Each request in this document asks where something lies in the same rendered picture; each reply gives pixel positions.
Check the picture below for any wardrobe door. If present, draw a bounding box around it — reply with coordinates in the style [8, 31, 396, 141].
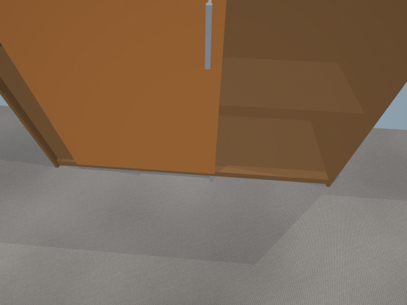
[0, 46, 74, 159]
[0, 0, 226, 174]

